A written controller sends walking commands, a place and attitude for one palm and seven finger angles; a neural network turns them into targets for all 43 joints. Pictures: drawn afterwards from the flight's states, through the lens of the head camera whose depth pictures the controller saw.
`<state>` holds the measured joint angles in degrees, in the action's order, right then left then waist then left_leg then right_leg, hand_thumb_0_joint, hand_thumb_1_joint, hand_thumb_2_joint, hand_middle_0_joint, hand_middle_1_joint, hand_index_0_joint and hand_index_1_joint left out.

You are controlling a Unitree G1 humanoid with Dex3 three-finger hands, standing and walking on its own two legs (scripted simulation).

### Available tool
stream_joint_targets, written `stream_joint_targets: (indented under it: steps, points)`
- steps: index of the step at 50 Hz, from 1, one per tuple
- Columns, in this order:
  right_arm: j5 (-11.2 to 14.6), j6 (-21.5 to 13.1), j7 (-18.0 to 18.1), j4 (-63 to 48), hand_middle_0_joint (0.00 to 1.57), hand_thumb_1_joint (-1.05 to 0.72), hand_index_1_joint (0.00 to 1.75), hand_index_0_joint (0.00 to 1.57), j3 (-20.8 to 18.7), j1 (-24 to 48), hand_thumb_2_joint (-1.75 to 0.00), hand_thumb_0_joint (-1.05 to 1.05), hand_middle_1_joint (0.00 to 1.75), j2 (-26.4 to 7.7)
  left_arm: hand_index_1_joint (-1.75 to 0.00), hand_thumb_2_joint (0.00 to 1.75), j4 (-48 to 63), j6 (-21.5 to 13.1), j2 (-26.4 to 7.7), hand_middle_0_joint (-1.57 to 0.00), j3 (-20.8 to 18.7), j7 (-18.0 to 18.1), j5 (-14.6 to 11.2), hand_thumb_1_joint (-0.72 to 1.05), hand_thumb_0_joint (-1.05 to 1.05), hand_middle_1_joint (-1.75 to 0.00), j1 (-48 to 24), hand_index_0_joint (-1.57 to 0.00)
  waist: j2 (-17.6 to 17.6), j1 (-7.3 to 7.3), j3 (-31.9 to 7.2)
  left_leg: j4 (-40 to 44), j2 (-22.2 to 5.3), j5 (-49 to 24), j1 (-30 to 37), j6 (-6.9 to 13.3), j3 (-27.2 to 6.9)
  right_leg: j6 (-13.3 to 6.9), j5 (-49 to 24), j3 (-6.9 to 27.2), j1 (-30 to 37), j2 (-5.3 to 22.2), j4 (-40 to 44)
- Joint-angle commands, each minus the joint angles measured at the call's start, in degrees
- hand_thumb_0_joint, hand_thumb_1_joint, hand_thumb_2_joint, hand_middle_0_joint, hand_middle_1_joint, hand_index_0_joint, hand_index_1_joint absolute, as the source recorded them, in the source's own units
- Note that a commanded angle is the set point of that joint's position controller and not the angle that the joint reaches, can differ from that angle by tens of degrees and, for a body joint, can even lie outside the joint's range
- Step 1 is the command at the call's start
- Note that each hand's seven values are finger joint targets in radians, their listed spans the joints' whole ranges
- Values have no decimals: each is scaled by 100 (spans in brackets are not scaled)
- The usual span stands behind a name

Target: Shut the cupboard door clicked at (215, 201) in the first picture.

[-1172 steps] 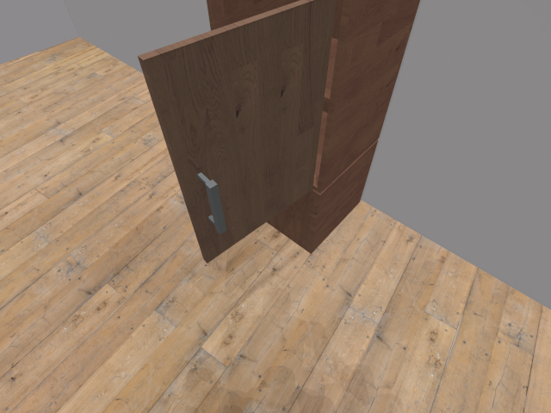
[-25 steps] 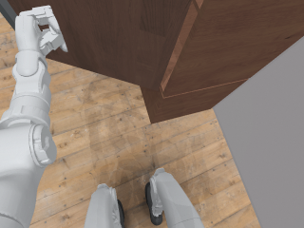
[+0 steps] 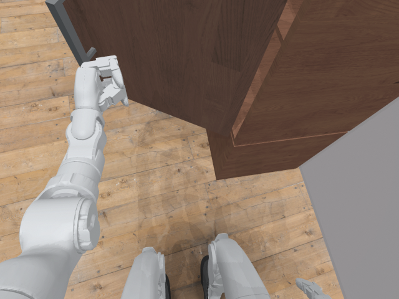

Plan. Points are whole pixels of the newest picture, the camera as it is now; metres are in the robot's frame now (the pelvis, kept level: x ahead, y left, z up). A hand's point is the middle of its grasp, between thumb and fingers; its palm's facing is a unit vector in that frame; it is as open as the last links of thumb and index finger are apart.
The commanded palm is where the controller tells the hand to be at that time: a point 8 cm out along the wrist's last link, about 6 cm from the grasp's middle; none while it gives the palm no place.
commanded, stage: draw the hand back to the body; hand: left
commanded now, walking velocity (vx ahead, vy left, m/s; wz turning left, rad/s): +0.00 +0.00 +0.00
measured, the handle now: (76, 31) +0.67 +0.21 +0.03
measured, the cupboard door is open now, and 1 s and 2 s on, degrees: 59 59 59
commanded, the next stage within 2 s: step back with the hand held close in 1.54 s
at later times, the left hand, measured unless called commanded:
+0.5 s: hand (51, 126) +0.38 +0.17 +0.14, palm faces -0.05 -1.00 -0.08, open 3.1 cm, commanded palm +0.34 +0.23 +0.16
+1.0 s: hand out of the picture +0.28 +0.26 +0.25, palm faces +0.36 -0.86 -0.36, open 4.9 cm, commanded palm +0.22 +0.30 +0.27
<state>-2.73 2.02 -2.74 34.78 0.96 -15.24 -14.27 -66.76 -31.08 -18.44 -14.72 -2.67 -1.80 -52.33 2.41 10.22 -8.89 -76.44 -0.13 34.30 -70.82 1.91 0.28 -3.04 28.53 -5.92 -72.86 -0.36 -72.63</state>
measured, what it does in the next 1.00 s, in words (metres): rises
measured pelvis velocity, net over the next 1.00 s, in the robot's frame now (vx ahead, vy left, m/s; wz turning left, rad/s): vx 0.05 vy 0.01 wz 0.02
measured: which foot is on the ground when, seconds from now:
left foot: down 0.00-1.00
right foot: down 0.00-1.00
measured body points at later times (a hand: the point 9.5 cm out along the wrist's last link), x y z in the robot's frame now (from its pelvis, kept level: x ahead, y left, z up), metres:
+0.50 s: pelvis +0.02 +0.00 +0.08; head +0.09 +0.00 +0.53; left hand +0.38 +0.22 +0.15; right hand +0.15 -0.26 -0.02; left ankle +0.00 +0.10 -0.61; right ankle +0.04 -0.09 -0.61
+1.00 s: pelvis +0.05 +0.01 +0.13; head +0.05 -0.01 +0.58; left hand +0.25 +0.30 +0.27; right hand +0.26 -0.18 +0.05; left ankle +0.01 +0.10 -0.61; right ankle +0.04 -0.09 -0.61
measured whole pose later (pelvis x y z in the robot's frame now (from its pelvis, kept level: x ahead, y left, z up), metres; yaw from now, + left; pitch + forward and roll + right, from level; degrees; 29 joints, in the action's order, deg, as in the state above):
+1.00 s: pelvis +0.05 +0.01 +0.13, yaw +1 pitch -2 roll -1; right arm 0.7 -1.5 4.4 32.8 3.4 -10.0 -12.0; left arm 10.9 -1.7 -18.1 -11.5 5.7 -3.4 18.0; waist 4.8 -3.3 -0.2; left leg -23.8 2.0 17.1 -5.1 2.6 0.8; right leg -0.9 13.6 -3.6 -8.1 -0.4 -23.3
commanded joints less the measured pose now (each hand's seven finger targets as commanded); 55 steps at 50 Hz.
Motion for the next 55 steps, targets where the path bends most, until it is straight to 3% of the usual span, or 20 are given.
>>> stream_joint_targets:
  steps: [1,3,7,13,15,18,19,21,23,24,25,26,28,30,34,39,42,43,49,55]
  points:
    - [104,2,45,-416,20,-90,30,20,-384,-1152,-90,0,30,-973,-150,90,1904,-400,-1161,-130,-313,-154,-191,90,0,-150,-1752,-130,714,-191,-3902,1002,61,-2726,2209,-101,-301,125,-2521,597,2875,-94,805]
    - [211,10,35,-588,20,-90,30,20,-406,-1132,-90,0,30,-935,-150,90,2427,-207,-1048,-130,-269,-271,-370,90,0,-150,-988,-130,522,-349,-4154,1203,58,-3005,2495,-101,-259,137,-2855,607,3413,-111,990]
    - [405,45,171,-797,20,-90,30,20,-384,-1031,-90,0,30,-859,-150,90,3260,307,-1056,-130,-303,-349,-637,90,0,-150,-55,-130,-395,-433,-3231,1773,98,-2271,2023,4,-67,230,-2705,720,4350,-84,1668]
    - [451,-205,390,-774,20,-90,30,20,-332,-734,-90,0,30,-802,-150,90,4235,216,-602,-130,172,-431,-843,90,0,-150,534,-130,-296,-414,-2213,2396,99,-1833,2706,13,-28,226,-2044,672,4364,-57,2310]
    - [462,-249,417,-731,20,-90,30,20,-340,-661,-90,0,30,-806,-150,90,4161,254,-619,-130,152,-556,-881,90,0,-150,1111,-130,-293,-521,-1958,2597,87,-1864,2911,-5,-43,209,-2037,612,4417,-59,2424]
    - [542,-300,439,-890,20,-90,30,20,-311,-435,-90,0,30,-799,-150,90,4444,439,-493,-130,315,-817,-1022,90,0,-150,1870,-130,56,-647,-1595,2910,98,-2013,3297,-18,-38,163,-2046,541,4531,-50,2646]
    - [563,-309,448,-913,20,-90,30,20,-296,-345,-90,0,30,-782,-147,90,4516,526,-488,-127,310,-888,-1090,90,0,-147,2062,-127,-10,-689,-1485,3012,82,-1997,3367,-26,-46,173,-2008,523,4563,-41,2724]
    - [593,-336,482,-1030,20,-90,30,20,-276,-197,-90,0,30,-780,-141,90,4846,676,-550,-122,274,-981,-1194,90,0,-141,2338,-122,-87,-756,-1374,3190,65,-2086,3544,-21,-79,169,-2067,489,4738,-42,2823]
    - [606,-414,519,-1163,20,-90,30,20,-268,-44,-90,0,30,-768,-135,90,5522,716,-685,-116,151,-1003,-1302,90,0,-135,2504,-116,141,-861,-1509,3312,62,-2397,3879,-32,-118,135,-2256,441,4980,-44,2829]
    - [587,-258,630,-1253,20,-90,30,20,-325,334,-90,0,30,-573,-132,90,5994,1036,-911,-113,457,-355,-566,90,0,-132,2727,-113,98,-1054,-1887,3645,51,-2624,4402,-50,-66,118,-2181,696,5404,103,3156]
    - [574,-226,709,-1328,20,-90,30,20,-315,341,-90,0,30,-547,-129,90,6273,1304,-710,-111,470,0,-526,90,0,-129,3112,-111,108,-973,-1602,3771,12,-2688,4548,-55,-69,138,-2272,633,5433,95,3299]
    - [558,-215,752,-1333,20,-90,30,20,-275,429,-90,0,30,-541,-126,90,6511,1514,-549,-108,663,238,-420,90,0,-126,3418,-108,250,-990,-1404,3912,-18,-2742,4654,-67,-82,138,-2277,592,5515,118,3392]
    - [556,-184,862,-1274,20,-90,30,20,-229,501,-90,0,30,-561,-120,90,6639,1806,-689,-102,569,566,-322,90,0,-120,3729,-102,-239,-943,-948,4155,-73,-2811,4769,-39,-145,155,-2343,540,5677,91,3645]
    - [548,-201,918,-1231,20,-90,30,20,-190,621,-90,0,30,-532,-114,90,7017,1985,-681,-97,563,742,-250,90,0,-114,3789,-97,-95,-962,-765,4408,-95,-2930,5142,-47,-126,163,-2449,519,5866,112,3864]
    - [503,-342,967,-1146,20,-90,30,20,-92,749,-90,0,30,-450,-102,90,7535,2266,-665,-86,498,888,-207,90,0,-102,4366,-86,174,-1049,-468,4830,-128,-3535,5794,-87,-143,142,-2769,449,6319,134,4278]
    - [445,-502,881,-1103,20,-90,30,20,-31,866,-90,0,30,-413,-87,90,8188,2470,-584,-72,390,878,-192,90,0,-87,5286,-72,79,-1146,-153,5230,-190,-4286,6317,-164,-148,162,-3114,368,6746,119,4687]
    - [398,-550,814,-1066,20,-90,30,20,-25,940,-90,0,30,-417,-78,90,8531,2534,-720,-64,129,886,-170,90,0,-78,5601,-64,25,-1186,1,5385,-186,-4299,6436,-197,-133,164,-3151,356,6880,105,4875]
    - [389,-554,800,-1032,20,-90,30,20,-24,958,-90,0,30,-429,-75,90,8473,2567,-803,-61,4,884,-175,90,0,-75,5855,-61,28,-1210,221,5428,-169,-4210,6345,-184,-106,154,-3134,373,6918,107,4968]
    - [344,-688,739,-1038,20,-90,30,20,-32,1095,-90,0,30,-369,-57,90,9436,2512,-1062,-45,-512,932,-187,90,0,-57,6381,-45,275,-1315,84,5543,-137,-4241,6493,-204,-121,167,-3116,382,7211,126,5059]
    - [330,-852,711,-930,20,-90,30,20,-108,1098,-90,0,30,-366,-39,90,10006,2414,-1328,-28,-1102,1001,-220,90,0,-39,7232,-28,89,-1389,221,5545,-130,-4224,6402,-182,-107,202,-3109,377,7242,125,5087]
